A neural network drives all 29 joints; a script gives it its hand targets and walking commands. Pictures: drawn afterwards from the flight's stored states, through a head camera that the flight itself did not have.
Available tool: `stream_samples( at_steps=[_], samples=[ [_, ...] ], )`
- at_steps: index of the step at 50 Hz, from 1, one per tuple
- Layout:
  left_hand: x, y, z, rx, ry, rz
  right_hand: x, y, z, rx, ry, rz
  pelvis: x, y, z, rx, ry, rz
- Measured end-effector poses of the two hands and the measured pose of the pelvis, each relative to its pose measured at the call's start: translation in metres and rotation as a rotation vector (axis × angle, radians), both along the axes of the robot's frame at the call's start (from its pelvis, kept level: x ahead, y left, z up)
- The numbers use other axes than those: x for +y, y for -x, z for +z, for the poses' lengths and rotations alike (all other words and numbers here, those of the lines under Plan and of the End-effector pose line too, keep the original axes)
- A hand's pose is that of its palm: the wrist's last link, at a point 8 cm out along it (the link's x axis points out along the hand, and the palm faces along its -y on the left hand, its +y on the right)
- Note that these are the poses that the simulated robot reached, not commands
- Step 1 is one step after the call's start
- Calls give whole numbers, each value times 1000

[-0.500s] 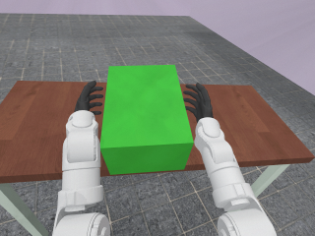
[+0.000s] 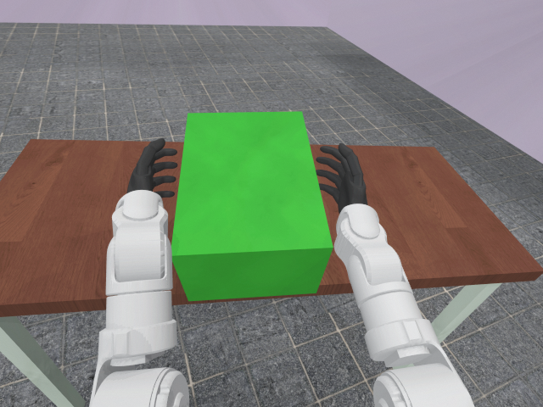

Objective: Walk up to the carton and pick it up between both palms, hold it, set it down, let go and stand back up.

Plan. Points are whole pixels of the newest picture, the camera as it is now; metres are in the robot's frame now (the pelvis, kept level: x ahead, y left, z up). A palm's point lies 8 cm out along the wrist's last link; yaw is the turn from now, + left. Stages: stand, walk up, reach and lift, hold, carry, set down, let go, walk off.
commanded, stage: hold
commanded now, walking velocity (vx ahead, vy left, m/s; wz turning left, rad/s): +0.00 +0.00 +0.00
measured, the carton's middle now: (249, 199) +0.41 +0.01 +0.11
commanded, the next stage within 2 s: none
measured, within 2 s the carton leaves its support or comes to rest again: neither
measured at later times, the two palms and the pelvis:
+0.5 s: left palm (145, 192) +0.35 +0.16 +0.17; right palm (350, 198) +0.35 -0.13 +0.17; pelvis +0.00 +0.00 +0.00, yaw +0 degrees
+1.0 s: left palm (142, 192) +0.35 +0.16 +0.17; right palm (347, 196) +0.35 -0.12 +0.17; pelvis +0.00 +0.00 +0.00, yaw +0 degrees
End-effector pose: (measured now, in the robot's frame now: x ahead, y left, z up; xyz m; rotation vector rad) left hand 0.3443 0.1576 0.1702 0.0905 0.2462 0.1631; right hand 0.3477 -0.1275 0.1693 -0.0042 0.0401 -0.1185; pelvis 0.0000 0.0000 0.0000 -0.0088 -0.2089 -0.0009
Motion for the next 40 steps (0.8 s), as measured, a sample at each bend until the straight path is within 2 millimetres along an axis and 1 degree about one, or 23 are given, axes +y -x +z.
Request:
stream_samples(
  at_steps=[7, 13, 21, 27, 36, 40],
  samples=[
    [0, -6, 0, 8, -9, 2, 0, -6, -2, 8, 1, 0, 1, 1, 0, 13, 0, -5],
    [2, 0, 3, -25, -9, -2, 2, 0, 5, -23, 7, 1, 0, -3, 0, -3, 4, 1],
    [0, -1, 2, 0, -2, 10, 0, -3, 0, 3, 1, 5, 0, -2, 0, 1, 0, -2],
    [-1, -3, 2, 0, -12, -4, -1, -3, 0, 3, 5, 1, 0, -2, 0, -3, 0, 0],
    [0, -1, 4, -15, -3, -3, 0, -1, 5, -12, 1, 0, 0, -3, 0, -6, 1, -3],
    [1, 4, 5, -25, 5, 2, 1, 4, 7, -21, 3, 3, -1, -3, 0, -8, 1, -1]
  ],
)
